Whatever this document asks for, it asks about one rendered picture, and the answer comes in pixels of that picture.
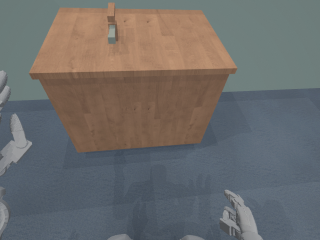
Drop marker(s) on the tap lever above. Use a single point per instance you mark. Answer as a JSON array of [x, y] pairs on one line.
[[111, 36]]

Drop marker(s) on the counter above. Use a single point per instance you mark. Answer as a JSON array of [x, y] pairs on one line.
[[158, 85]]

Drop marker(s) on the robot left hand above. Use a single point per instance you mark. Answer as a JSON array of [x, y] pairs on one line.
[[15, 150]]

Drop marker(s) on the robot right hand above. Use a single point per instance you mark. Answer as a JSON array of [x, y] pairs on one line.
[[235, 223]]

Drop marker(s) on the robot left forearm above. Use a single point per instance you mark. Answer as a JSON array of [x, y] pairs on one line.
[[5, 212]]

